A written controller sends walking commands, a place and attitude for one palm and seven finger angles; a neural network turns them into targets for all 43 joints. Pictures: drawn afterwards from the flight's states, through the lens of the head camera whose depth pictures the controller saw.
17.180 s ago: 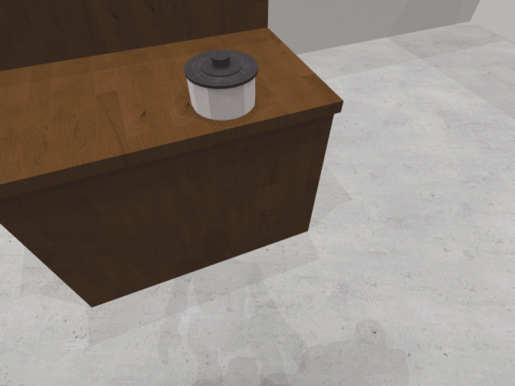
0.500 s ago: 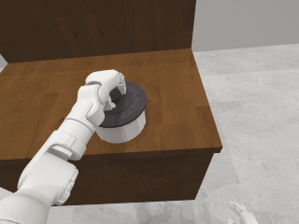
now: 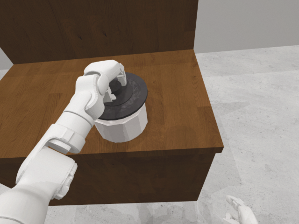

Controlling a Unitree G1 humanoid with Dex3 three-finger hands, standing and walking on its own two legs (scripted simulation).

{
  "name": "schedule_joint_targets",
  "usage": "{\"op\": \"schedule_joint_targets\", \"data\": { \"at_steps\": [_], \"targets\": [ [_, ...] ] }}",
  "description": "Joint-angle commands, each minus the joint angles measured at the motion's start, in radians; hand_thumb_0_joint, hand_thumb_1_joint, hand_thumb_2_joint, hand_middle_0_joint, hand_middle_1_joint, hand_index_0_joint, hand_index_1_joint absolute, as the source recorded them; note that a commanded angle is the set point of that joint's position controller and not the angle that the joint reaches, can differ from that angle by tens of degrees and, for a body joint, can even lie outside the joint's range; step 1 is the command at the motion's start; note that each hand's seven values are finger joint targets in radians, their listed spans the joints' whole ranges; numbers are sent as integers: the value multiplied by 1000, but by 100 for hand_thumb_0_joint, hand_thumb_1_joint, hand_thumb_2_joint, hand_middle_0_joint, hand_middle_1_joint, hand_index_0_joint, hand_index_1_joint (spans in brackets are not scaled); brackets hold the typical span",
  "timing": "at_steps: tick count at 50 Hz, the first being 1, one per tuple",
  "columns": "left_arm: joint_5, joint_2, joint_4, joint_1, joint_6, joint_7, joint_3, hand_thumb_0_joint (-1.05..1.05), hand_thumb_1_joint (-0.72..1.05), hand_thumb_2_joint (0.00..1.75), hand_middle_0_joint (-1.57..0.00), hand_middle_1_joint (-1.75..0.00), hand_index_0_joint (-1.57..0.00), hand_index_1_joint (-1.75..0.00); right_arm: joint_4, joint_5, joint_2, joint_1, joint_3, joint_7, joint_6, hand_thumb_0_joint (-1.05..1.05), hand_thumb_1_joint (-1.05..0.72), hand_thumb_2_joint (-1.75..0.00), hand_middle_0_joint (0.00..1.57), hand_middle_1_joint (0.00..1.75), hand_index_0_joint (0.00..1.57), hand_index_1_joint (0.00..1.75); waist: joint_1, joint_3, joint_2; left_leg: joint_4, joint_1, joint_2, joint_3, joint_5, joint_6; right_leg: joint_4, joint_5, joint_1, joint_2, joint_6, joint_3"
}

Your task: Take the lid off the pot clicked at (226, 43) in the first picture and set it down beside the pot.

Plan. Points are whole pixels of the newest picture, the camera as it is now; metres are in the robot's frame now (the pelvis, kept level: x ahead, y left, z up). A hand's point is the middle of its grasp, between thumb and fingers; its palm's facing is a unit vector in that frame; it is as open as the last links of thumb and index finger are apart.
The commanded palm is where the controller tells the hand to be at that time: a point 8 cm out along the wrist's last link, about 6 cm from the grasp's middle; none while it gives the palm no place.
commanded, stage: lift the lid straight up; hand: left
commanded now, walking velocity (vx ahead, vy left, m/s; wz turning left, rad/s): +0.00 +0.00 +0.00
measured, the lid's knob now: (113, 88) +0.47 +0.11 +0.12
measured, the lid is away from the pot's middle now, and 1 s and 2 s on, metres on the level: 0.01 0.02 0.05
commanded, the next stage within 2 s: move the lid sideways beside the pot in 1.48 s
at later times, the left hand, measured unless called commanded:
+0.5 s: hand (102, 77) +0.44 +0.12 +0.18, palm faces -0.25 -0.07 -0.96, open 8.1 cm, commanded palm +0.43 +0.13 +0.26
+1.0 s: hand (98, 62) +0.45 +0.12 +0.22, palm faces -0.18 -0.08 -0.98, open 8.1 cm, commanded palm +0.43 +0.14 +0.30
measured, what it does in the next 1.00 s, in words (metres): stands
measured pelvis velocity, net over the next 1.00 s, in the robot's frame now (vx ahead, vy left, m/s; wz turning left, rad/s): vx -0.01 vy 0.01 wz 0.00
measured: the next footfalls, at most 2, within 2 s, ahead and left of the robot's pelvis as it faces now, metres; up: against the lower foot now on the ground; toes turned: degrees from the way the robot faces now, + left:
none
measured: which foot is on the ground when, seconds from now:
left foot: down 0.00-1.00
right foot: down 0.00-1.00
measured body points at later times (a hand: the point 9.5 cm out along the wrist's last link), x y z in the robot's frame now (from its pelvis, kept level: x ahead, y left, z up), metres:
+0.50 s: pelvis -0.01 +0.00 +0.00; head +0.01 -0.04 +0.45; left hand +0.45 +0.13 +0.24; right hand +0.15 -0.25 -0.12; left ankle +0.00 +0.15 -0.74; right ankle -0.03 -0.15 -0.74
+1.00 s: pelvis -0.01 +0.01 +0.00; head +0.01 -0.04 +0.45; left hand +0.46 +0.13 +0.28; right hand +0.15 -0.24 -0.12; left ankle +0.00 +0.15 -0.74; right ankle -0.03 -0.15 -0.74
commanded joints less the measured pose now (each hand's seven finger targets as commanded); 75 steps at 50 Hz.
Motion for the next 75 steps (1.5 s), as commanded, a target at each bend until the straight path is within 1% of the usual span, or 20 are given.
{"op": "schedule_joint_targets", "data": {
  "at_steps": [1,4,7,9,12,15,18,23,27,29,32,34,35,41,44,61,62,66,74,75],
  "targets": [
    [26,219,-293,-596,-20,33,120,0,58,106,-91,-105,-83,-100,-156,-6,-98,-90,-43,-7,-60,0,-90,-90,20,30,20,30,4,-458,-115,15,264,-88,-11,357,93,-27,495,105,96,-72,-43],
    [28,234,-178,-555,2,22,138,0,58,106,-91,-105,-83,-100,-140,-3,-103,-90,-37,-9,-51,0,-90,-90,20,30,20,30,5,-372,-169,1,209,-90,2,291,91,-40,462,85,97,-66,-45],
    [32,262,-222,-606,-6,16,148,0,58,106,-91,-105,-83,-100,-150,-4,-104,-98,-34,-12,-55,0,-90,-90,20,30,20,30,9,-406,-140,-9,225,-90,-1,281,90,-39,442,99,94,-66,-39],
    [37,208,-229,-623,-7,11,99,0,58,106,-91,-105,-83,-100,-153,-2,-96,-103,-35,-10,-62,0,-90,-90,20,30,20,30,1,-390,-119,-4,238,-90,-7,292,89,-40,437,76,96,-70,-44],
    [28,277,-239,-631,-9,8,159,0,58,106,-91,-105,-83,-100,-152,-6,-105,-95,-35,-11,-64,0,-90,-90,20,30,20,30,12,-428,-133,-8,239,-91,-9,293,90,-38,446,111,96,-69,-41],
    [30,228,-174,-652,-5,-2,111,0,58,106,-91,-105,-83,-100,-144,-1,-102,-93,-31,-17,-65,0,-90,-90,20,30,20,30,-1,-364,-144,-18,215,-91,-7,246,89,-51,401,67,96,-67,-45],
    [37,295,-176,-695,-12,-3,161,0,58,106,-91,-105,-83,-100,-141,-6,-107,-86,-32,-22,-76,0,-90,-90,20,30,20,30,4,-400,-142,-15,229,-92,-9,248,92,-52,405,88,95,-67,-38],
    [35,272,-143,-713,-16,-19,141,0,58,106,-91,-105,-83,-100,-139,-4,-109,-77,-32,-23,-81,0,-90,-90,20,30,20,30,-3,-378,-152,-22,219,-92,-8,237,91,-59,398,80,94,-66,-39],
    [32,266,-189,-758,-27,-29,129,0,58,106,-91,-105,-83,-100,-145,-7,-106,-73,-36,-20,-97,0,-90,-90,20,30,20,30,-7,-425,-110,-15,259,-91,-14,269,92,-55,413,84,95,-69,-37],
    [32,251,-136,-743,-18,-34,122,0,58,106,-91,-105,-83,-100,-134,-5,-109,-66,-32,-22,-94,0,-90,-90,20,30,20,30,-8,-383,-134,-20,238,-92,-12,259,92,-60,406,66,96,-69,-41],
    [35,299,-180,-773,-26,-32,161,0,58,106,-91,-105,-83,-100,-142,-9,-110,-67,-34,-19,-100,0,-90,-90,20,30,20,30,3,-432,-112,-19,259,-89,-17,293,91,-54,425,95,95,-71,-39],
    [38,280,-187,-768,-23,-33,150,0,58,106,-91,-105,-83,-100,-143,-8,-107,-68,-34,-13,-103,0,-90,-90,20,30,20,30,7,-431,-119,-15,258,-90,-19,322,92,-50,452,100,95,-73,-42],
    [45,319,-164,-745,-20,-31,185,0,58,106,-91,-105,-83,-100,-139,-11,-112,-67,-36,-13,-101,0,-90,-90,20,30,20,30,14,-439,-123,-13,254,-88,-17,328,91,-48,457,109,94,-73,-38],
    [27,271,-187,-762,-17,-39,144,0,58,106,-91,-105,-83,-100,-150,-4,-114,-85,-33,-10,-92,0,-90,-90,20,30,20,30,8,-408,-138,-23,238,-86,-10,317,91,-58,441,98,90,-74,-43],
    [43,329,-189,-783,-12,-36,188,0,58,106,-91,-105,-83,-100,-149,-8,-111,-87,-31,-10,-97,0,-90,-90,20,30,20,30,16,-436,-137,-17,248,-86,-13,333,91,-51,458,114,92,-73,-38],
    [31,320,-171,-802,3,-80,163,0,58,106,-91,-105,-83,-100,-151,-1,-120,-98,-26,-13,-93,0,-90,-90,20,30,20,30,9,-411,-134,-15,242,-88,-11,330,90,-66,451,98,86,-74,-40],
    [39,342,-240,-879,-4,-80,167,0,58,106,-91,-105,-83,-100,-159,2,-111,-104,-21,-11,-95,0,-90,-90,20,30,20,30,11,-441,-111,-26,256,-86,-15,331,86,-64,445,112,88,-73,-36],
    [33,309,-167,-823,9,-88,152,0,58,106,-91,-105,-83,-100,-146,0,-121,-95,-26,-11,-94,0,-90,-90,20,30,20,30,10,-406,-118,-20,246,-86,-16,338,86,-67,438,89,88,-78,-43],
    [42,279,-149,-886,1,-90,118,0,58,106,-91,-105,-83,-100,-150,1,-107,-104,-18,-18,-95,0,-90,-90,20,30,20,30,1,-393,-124,-33,242,-86,-14,267,85,-75,371,66,91,-75,-43],
    [43,307,-152,-903,1,-88,141,0,58,106,-91,-105,-83,-100,-146,-1,-111,-94,-18,-18,-99,0,-90,-90,20,30,20,30,4,-406,-133,-32,239,-87,-19,272,86,-73,382,79,92,-75,-42]
  ]
}}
